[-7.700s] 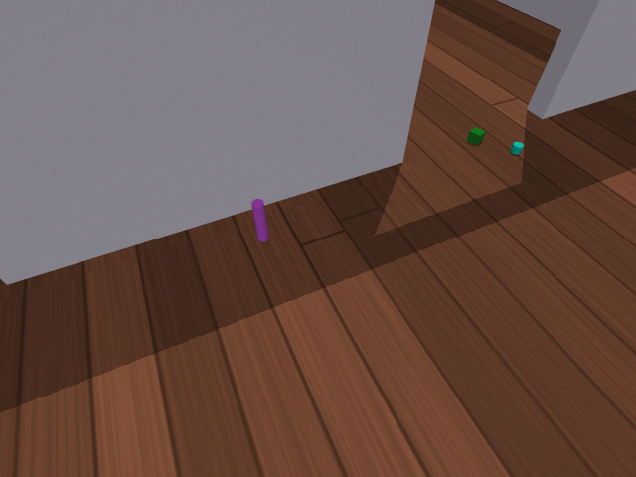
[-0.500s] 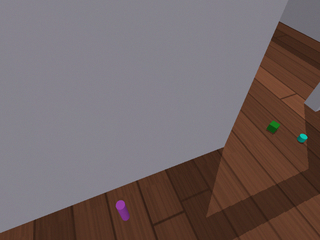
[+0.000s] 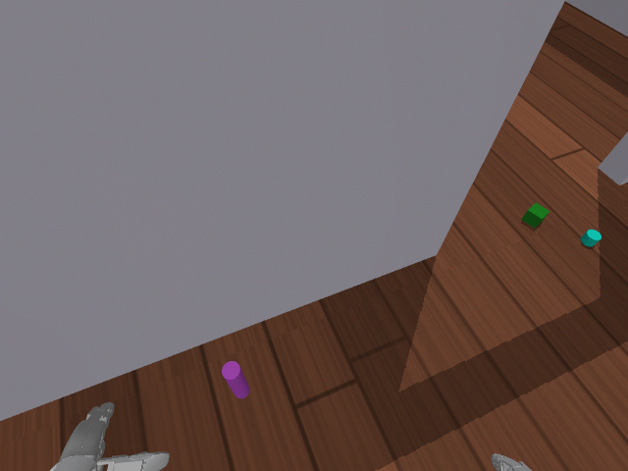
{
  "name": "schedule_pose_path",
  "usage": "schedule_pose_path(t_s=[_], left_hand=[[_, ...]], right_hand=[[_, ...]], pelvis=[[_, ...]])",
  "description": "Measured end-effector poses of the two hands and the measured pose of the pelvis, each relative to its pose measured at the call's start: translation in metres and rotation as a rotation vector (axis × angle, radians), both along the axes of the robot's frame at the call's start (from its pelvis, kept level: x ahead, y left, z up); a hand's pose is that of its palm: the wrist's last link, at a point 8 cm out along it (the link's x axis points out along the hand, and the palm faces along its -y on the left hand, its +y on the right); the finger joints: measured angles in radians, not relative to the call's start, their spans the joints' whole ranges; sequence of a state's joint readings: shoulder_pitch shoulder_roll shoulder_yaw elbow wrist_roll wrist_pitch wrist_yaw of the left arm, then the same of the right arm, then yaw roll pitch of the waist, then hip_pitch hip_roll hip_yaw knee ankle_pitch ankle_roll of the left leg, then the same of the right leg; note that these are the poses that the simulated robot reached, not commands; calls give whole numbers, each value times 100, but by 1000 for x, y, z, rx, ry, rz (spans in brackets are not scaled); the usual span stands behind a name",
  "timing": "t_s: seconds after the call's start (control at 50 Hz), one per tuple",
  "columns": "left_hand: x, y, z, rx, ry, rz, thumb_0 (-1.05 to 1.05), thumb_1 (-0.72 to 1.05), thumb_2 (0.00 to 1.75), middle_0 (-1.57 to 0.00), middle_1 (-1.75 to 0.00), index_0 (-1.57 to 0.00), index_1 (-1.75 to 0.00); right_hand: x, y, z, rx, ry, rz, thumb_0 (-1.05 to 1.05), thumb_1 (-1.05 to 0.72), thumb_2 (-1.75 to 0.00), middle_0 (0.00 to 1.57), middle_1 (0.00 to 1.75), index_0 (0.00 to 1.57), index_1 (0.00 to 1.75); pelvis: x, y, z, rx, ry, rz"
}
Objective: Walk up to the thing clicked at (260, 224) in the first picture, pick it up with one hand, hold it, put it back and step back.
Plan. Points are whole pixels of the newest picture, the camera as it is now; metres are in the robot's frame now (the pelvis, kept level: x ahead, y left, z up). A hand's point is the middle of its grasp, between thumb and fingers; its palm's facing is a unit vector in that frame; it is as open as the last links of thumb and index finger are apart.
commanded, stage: go down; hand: left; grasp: from the side
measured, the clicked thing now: (236, 381) +0.40 +0.22 -0.66
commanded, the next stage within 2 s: none
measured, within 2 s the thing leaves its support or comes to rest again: neither
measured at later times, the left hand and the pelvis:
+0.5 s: hand (123, 469) +0.16 +0.28 -0.17, palm faces +0.05 -0.94 -0.34, open 17.3 cm; pelvis +0.01 +0.01 -0.05, yaw +1 degrees
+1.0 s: hand (117, 455) +0.18 +0.31 -0.22, palm faces +0.11 -0.95 -0.28, open 17.3 cm; pelvis -0.02 +0.01 -0.12, yaw +0 degrees
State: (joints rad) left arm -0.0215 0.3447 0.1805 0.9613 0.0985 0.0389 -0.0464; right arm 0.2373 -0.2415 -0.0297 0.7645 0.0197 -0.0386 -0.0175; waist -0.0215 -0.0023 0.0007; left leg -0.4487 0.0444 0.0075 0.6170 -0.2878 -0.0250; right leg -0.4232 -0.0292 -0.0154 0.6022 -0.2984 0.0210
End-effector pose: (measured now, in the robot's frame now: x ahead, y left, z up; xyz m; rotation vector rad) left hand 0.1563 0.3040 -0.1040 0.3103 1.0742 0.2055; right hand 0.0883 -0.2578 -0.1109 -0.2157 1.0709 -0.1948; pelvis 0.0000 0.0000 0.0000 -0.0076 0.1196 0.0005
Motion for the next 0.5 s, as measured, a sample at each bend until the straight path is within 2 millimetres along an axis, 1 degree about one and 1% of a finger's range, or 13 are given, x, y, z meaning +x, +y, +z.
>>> schedule_pose_path(t_s=[0.12,0.2,0.26,0.4,0.5], left_hand=[[-10,10,-9,4,28,20,0,-4,20,-6,-10,-6,-10],[-13,10,-17,-11,12,21,0,-23,14,-7,-10,-7,-10],[-12,9,-22,-17,-11,21,0,-34,11,-7,-10,-7,-10],[-11,12,-25,-13,-29,24,0,-48,7,-9,-10,-9,-10],[-12,17,-27,-11,-20,34,-1,-54,5,-10,-10,-9,-10]], right_hand=[[15,5,-7,-1,-69,11,1,-90,-90,21,30,20,30],[30,6,-12,-20,-117,28,1,-88,-89,21,30,20,30],[42,7,-14,-36,-152,43,1,-86,-89,20,30,20,30],[68,11,-15,-58,-227,67,1,-85,-88,20,30,20,30],[80,14,-16,-68,-270,82,1,-85,-88,21,30,20,30]], pelvis=[[2,5,-13,-5,41,-2],[4,7,-24,-8,73,1],[5,8,-32,-12,91,4],[10,8,-44,-21,116,12],[12,7,-51,-28,136,19]])
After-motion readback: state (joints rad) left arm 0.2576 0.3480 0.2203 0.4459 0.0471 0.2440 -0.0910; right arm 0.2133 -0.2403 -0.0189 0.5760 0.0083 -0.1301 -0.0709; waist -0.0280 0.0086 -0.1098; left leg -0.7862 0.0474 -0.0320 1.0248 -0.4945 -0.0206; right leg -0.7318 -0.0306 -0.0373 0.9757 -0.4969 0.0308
